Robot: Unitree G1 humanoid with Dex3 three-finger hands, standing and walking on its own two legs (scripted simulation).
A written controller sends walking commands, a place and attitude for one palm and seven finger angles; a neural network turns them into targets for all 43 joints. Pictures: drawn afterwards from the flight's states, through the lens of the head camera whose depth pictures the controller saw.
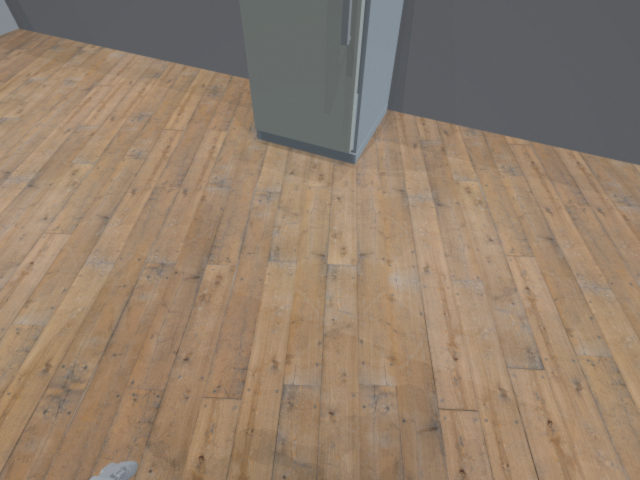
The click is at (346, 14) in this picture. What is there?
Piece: fridge door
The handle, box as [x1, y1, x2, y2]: [341, 0, 351, 45]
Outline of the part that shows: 351,0 343,0 342,6 341,44 344,45 348,44 350,38 349,27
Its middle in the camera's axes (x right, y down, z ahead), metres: +0.11 -0.95 +1.38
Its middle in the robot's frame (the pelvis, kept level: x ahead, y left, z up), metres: +1.69 +0.00 +0.10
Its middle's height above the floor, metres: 0.87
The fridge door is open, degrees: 0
